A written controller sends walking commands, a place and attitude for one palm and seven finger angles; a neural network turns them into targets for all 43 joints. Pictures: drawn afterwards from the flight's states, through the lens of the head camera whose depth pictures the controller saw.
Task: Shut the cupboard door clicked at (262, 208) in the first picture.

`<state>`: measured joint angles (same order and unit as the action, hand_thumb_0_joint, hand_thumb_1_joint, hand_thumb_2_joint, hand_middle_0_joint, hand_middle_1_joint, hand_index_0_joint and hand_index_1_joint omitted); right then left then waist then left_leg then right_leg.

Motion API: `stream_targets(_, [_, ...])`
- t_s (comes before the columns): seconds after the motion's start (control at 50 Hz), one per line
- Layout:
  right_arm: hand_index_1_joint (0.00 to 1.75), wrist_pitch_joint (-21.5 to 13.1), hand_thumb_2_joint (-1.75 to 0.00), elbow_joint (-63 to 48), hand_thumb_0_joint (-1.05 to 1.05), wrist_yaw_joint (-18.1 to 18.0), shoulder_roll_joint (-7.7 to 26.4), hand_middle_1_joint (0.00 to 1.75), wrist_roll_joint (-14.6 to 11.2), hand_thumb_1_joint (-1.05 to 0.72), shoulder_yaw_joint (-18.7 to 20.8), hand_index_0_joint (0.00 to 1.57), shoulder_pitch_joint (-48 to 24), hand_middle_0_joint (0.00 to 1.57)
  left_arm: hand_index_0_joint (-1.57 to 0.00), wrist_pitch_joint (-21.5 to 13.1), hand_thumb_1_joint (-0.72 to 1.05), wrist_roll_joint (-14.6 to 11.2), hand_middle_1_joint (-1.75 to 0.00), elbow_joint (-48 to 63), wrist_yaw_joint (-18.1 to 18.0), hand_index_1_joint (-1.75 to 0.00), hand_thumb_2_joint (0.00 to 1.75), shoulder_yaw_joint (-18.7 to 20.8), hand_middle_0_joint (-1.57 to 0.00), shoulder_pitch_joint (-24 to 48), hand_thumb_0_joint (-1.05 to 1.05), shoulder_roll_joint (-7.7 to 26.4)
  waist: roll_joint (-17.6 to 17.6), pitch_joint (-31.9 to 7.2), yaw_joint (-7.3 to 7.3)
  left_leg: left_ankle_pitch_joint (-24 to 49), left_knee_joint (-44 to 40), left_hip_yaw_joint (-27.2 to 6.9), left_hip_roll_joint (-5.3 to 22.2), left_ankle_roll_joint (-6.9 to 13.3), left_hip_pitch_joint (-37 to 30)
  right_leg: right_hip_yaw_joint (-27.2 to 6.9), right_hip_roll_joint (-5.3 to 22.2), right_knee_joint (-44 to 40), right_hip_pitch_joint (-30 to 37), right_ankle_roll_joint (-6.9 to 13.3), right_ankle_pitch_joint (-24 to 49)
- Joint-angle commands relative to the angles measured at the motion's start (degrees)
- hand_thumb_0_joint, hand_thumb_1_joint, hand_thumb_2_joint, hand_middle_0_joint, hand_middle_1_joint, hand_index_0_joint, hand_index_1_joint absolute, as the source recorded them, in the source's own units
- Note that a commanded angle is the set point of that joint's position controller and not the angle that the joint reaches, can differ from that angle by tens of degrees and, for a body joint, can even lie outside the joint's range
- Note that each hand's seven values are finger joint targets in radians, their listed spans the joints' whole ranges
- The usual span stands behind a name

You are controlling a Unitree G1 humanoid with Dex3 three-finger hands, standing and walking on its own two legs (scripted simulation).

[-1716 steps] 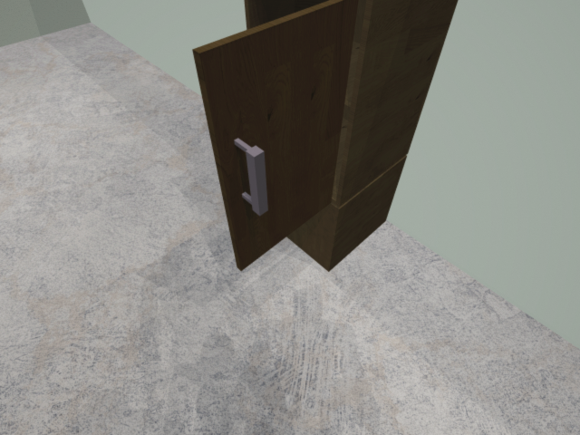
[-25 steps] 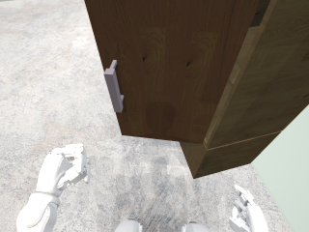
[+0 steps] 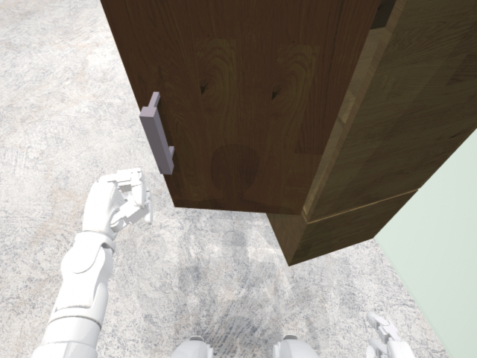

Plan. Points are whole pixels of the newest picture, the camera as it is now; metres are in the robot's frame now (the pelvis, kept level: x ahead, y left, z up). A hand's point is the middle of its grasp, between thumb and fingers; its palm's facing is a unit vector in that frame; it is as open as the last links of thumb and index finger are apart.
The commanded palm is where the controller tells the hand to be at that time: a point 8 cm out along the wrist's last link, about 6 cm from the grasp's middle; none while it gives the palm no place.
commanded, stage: bring the fist close to the handle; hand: left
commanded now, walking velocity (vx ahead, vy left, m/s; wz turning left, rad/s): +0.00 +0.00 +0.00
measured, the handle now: (161, 135) +0.50 +0.17 +0.06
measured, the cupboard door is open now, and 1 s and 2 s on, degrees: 68 66 46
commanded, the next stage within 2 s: push the door shut along its arc in 0.74 s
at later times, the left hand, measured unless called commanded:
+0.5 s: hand (170, 165) +0.43 +0.14 +0.06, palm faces -0.06 -1.00 -0.02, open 3.1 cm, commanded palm +0.40 +0.19 +0.06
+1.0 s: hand (170, 165) +0.43 +0.14 +0.06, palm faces -0.07 -1.00 -0.03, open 3.1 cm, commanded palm +0.42 +0.19 +0.06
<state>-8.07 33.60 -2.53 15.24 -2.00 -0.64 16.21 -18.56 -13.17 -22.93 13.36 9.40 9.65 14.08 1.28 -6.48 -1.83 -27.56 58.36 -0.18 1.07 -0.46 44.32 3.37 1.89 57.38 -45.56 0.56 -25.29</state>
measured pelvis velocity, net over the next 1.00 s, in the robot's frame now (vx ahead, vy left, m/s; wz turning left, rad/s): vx -0.01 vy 0.00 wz -0.01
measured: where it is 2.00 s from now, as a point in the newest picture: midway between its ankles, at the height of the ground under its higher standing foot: outside the picture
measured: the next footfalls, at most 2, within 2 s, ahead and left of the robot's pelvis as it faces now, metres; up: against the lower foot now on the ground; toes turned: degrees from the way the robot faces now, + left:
none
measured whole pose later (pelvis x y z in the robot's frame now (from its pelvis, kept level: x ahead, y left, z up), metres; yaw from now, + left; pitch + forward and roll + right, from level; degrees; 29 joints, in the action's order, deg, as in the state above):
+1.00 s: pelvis -0.01 +0.00 +0.00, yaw -1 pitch +16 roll +0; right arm -1.5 35.8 -1.1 14.8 -1.3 -0.6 17.0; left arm -24.7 -8.0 -52.9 11.0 12.9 35.5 15.8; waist 0.7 -6.4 -4.6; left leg -26.5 58.7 0.6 1.4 -0.3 48.5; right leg 2.5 1.5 57.8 -50.1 0.6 -23.9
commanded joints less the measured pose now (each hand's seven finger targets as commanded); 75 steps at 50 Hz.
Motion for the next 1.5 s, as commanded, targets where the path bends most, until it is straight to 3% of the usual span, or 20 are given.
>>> stream_targets(0.0, [0.30, -1.4, -0.90, -6.8, 0.00, -0.4, 7.1, 0.30, -0.3, -0.90, 3.3, 0.20, 0.2, 0.20, -1.30, -4.0, 0.90, -0.4, -1.50, 7.4, -0.7, -1.50, 0.90, 3.6, -1.30, 19.7, 0.00, 8.8, -1.8, -17.6, -0.97, 14.1, -8.0, 0.0, -1.2, 1.3, -5.4, -2.7, -1.1, -7.7, 13.4, 0.2, 14.6])
stream_targets(0.08, [0.30, -0.6, -0.90, -6.2, 0.00, -0.1, 6.9, 0.30, -0.1, -0.90, 3.3, 0.20, 0.8, 0.20, -1.30, -4.7, 0.90, 0.9, -1.50, 6.1, -1.8, -1.50, 0.90, 1.8, -1.30, 26.2, 0.00, 7.7, 1.4, -20.1, -1.37, 16.7, -8.0, -0.3, -1.1, 1.1, -8.1, -2.1, -1.2, -6.7, 12.5, 0.5, 16.7])
stream_targets(0.24, [0.30, 1.5, -0.90, -4.6, 0.00, 0.8, 7.0, 0.30, 0.2, -0.90, 3.5, 0.20, 2.7, 0.20, -1.30, -5.4, 0.90, 2.5, -1.50, -4.4, -4.6, -1.50, 0.90, 1.9, -1.30, 35.2, 0.00, 6.7, -0.8, -19.9, -2.39, 16.2, -7.8, -0.3, -0.9, 0.9, -7.3, -1.8, -1.5, -6.7, 10.5, 0.5, 16.5])
stream_targets(0.32, [0.30, 2.6, -0.90, -3.5, 0.00, 0.9, 7.2, 0.30, 0.6, -0.90, 3.4, 0.20, 3.8, 0.20, -1.30, -6.3, 0.90, 3.6, -1.50, -10.4, -5.7, -1.50, 0.90, 4.3, -1.30, 42.8, 0.00, 9.4, -2.3, -20.1, -3.27, 14.2, -7.2, 0.0, -1.1, 1.2, -4.6, -2.6, -1.5, -6.7, 10.7, 0.3, 15.8])
stream_targets(0.38, [0.30, 3.5, -0.90, -4.2, 0.00, 1.1, 7.3, 0.30, 0.8, -0.90, 3.3, 0.20, 4.5, 0.20, -1.30, -7.2, 0.90, 4.0, -1.50, -13.2, -5.2, -1.50, 0.90, 7.4, -1.30, 40.3, 0.00, 12.5, -1.5, -22.7, -1.58, 15.3, -7.3, 0.5, -1.4, 1.3, -3.7, -3.1, -1.6, -6.2, 13.7, 0.5, 17.5])
stream_targets(0.5, [0.30, 4.5, -0.90, -4.3, 0.00, 1.3, 7.1, 0.30, 0.5, -0.90, 3.6, 0.20, 5.1, 0.20, -1.30, -8.2, 0.90, 3.5, -1.50, -12.7, -4.0, -1.50, 0.90, 5.6, -1.30, 43.2, 0.00, 10.5, -0.2, -22.3, -2.76, 14.9, -7.6, 0.8, -1.1, 1.3, -4.8, -2.9, -1.8, -6.7, 12.0, 0.4, 17.2])
stream_targets(0.62, [0.30, 4.8, -0.90, -4.0, 0.00, 1.3, 7.3, 0.30, 0.6, -0.90, 3.9, 0.20, 5.8, 0.20, -1.30, -8.7, 0.90, 3.3, -1.50, -13.4, -4.2, -1.50, 0.90, 6.4, -1.30, 42.3, 0.00, 11.0, -2.7, -22.1, -2.61, 13.4, -7.9, 0.9, -1.3, 1.5, -3.7, -3.2, -1.8, -7.6, 13.2, 0.2, 16.0])
stream_targets(0.68, [0.30, 4.9, -0.90, -3.9, 0.00, 1.1, 7.3, 0.30, 0.5, -0.90, 3.9, 0.20, 5.6, 0.20, -1.30, -9.5, 0.90, 3.7, -1.50, -12.5, -4.0, -1.50, 0.90, 5.7, -1.30, 44.1, 0.00, 11.3, 0.0, -22.3, -2.99, 13.3, -7.9, 0.9, -1.2, 1.6, -5.1, -3.3, -1.9, -7.6, 12.2, 0.4, 15.6])
stream_targets(0.72, [0.30, 4.9, -0.90, -3.7, 0.00, 1.1, 7.4, 0.30, 0.5, -0.90, 3.8, 0.20, 5.6, 0.20, -1.30, -9.7, 0.90, 3.4, -1.50, -13.3, -4.0, -1.50, 0.90, 5.7, -1.30, 44.3, 0.00, 11.0, -1.9, -21.9, -3.10, 12.2, -8.0, 0.8, -1.2, 1.6, -4.4, -3.2, -1.9, -7.9, 12.2, 0.3, 14.5])
stream_targets(0.76, [0.30, 4.8, -0.90, -3.8, 0.00, 1.0, 7.5, 0.30, 0.6, -0.90, 3.9, 0.20, 5.6, 0.20, -1.30, -9.9, 0.90, 3.4, -1.50, -12.8, -3.9, -1.50, 0.90, 6.0, -1.30, 44.2, 0.00, 11.5, 0.6, -22.5, -2.55, 13.2, -8.1, 0.7, -1.3, 1.5, -5.3, -3.2, -2.0, -7.4, 12.2, 0.6, 15.3])
stream_targets(0.8, [0.30, 4.8, -0.90, -4.1, 0.00, 1.3, 7.3, 0.30, 0.5, -0.90, 3.9, 0.20, 5.4, 0.20, -1.30, -9.8, 0.90, 3.2, -1.50, -12.9, -3.8, -1.50, 0.90, 5.2, -1.30, 42.6, 0.00, 10.1, -0.7, -23.2, -2.50, 13.9, -8.0, 0.8, -1.2, 1.5, -5.7, -3.1, -1.9, -7.5, 12.5, 0.4, 16.1])
stream_targets(0.9, [0.30, 5.2, -0.90, -2.9, 0.00, 0.8, 7.6, 0.30, 0.4, -0.90, 3.6, 0.20, 5.4, 0.20, -1.30, -9.6, 0.90, 4.1, -1.50, -17.1, -3.0, -1.50, 0.90, 4.9, -1.30, 49.8, 0.00, 12.0, -1.7, -19.5, -4.60, 10.3, -7.5, 0.4, -1.2, 1.7, -3.3, -3.5, -1.8, -7.9, 10.1, 0.2, 13.1])
stream_targets(0.98, [0.30, 5.1, -0.90, -2.2, 0.00, 0.4, 7.9, 0.30, 0.4, -0.90, 3.3, 0.20, 5.6, 0.20, -1.30, -10.3, 0.90, 4.1, -1.50, -19.4, -1.1, -1.50, 0.90, 6.4, -1.30, 56.2, 0.00, 15.2, 0.8, -22.3, -5.31, 10.9, -6.3, -0.1, -1.3, 1.9, -4.2, -3.8, -1.8, -6.9, 9.0, 0.4, 13.4])
stream_targets(1.02, [0.30, 5.0, -0.90, -2.0, 0.00, 0.4, 8.1, 0.30, 0.3, -0.90, 3.3, 0.20, 5.7, 0.20, -1.30, -10.1, 0.90, 3.5, -1.50, -21.4, 0.2, -1.50, 0.90, 6.4, -1.30, 57.4, 0.00, 15.2, -0.6, -23.0, -5.76, 11.2, -5.7, -0.2, -1.3, 1.9, -3.3, -3.9, -1.8, -6.8, 9.0, 0.3, 13.8])
stream_targets(1.08, [0.30, 4.8, -0.90, -1.6, 0.00, 0.4, 8.4, 0.30, 0.3, -0.90, 3.2, 0.20, 6.5, 0.20, -1.30, -10.0, 0.90, 3.4, -1.50, -22.0, 1.7, -1.50, 0.90, 5.4, -1.30, 60.8, 0.00, 15.0, 2.8, -25.5, -6.11, 13.6, -5.0, -1.1, -1.1, 1.6, -6.2, -3.3, -1.9, -5.5, 6.4, 0.7, 14.8])
stream_targets(1.16, [0.30, 4.8, -0.90, -0.9, 0.00, 0.4, 9.0, 0.30, 0.3, -0.90, 3.1, 0.20, 7.5, 0.20, -1.30, -8.9, 0.90, 3.5, -1.50, -26.0, 2.8, -1.50, 0.90, 5.3, -1.30, 64.8, 0.00, 15.9, 0.4, -23.4, -7.93, 11.6, -4.0, -1.5, -0.9, 2.0, -3.7, -3.2, -2.2, -5.5, 3.8, 0.6, 12.7])
stream_targets(1.32, [0.30, 4.5, -0.90, 0.1, 0.00, 0.9, 9.8, 0.30, 0.7, -0.90, 3.2, 0.20, 9.9, 0.20, -1.30, -8.1, 0.90, 4.6, -1.50, -27.8, 5.2, -1.50, 0.90, 4.0, -1.30, 72.9, 0.00, 16.9, 4.4, -27.5, -9.64, 12.5, -2.5, -3.1, -0.6, 2.0, -5.9, -2.6, -2.4, -4.1, -1.0, 1.0, 10.7])
stream_targets(1.36, [0.30, 4.3, -0.90, 0.6, 0.00, 1.0, 9.9, 0.30, 0.9, -0.90, 3.1, 0.20, 10.7, 0.20, -1.30, -7.8, 0.90, 4.6, -1.50, -28.5, 5.7, -1.50, 0.90, 2.0, -1.30, 75.4, 0.00, 14.9, 6.6, -26.7, -10.64, 12.6, -2.3, -3.6, -0.5, 1.9, -7.6, -2.1, -2.6, -3.9, -4.2, 1.2, 9.8])
stream_targets(1.4, [0.30, 4.4, -0.90, 1.0, 0.00, 1.1, 10.3, 0.30, 0.9, -0.90, 3.1, 0.20, 11.5, 0.20, -1.30, -7.0, 0.90, 4.6, -1.50, -30.4, 5.9, -1.50, 0.90, 2.7, -1.30, 76.2, 0.00, 15.7, 4.3, -26.7, -11.11, 11.6, -2.3, -3.9, -0.4, 2.0, -6.9, -2.0, -2.8, -4.3, -4.5, 1.0, 8.9])
stream_targets(1.48, [0.30, 4.3, -0.90, 1.5, 0.00, 1.1, 10.7, 0.30, 1.2, -0.90, 3.0, 0.20, 13.0, 0.20, -1.30, -6.4, 0.90, 5.6, -1.50, -30.8, 6.3, -1.50, 0.90, 3.2, -1.30, 79.7, 0.00, 17.8, 5.3, -27.9, -12.03, 12.2, -1.7, -4.4, -0.2, 2.1, -7.0, -1.8, -2.9, -3.7, -5.8, 1.1, 8.9])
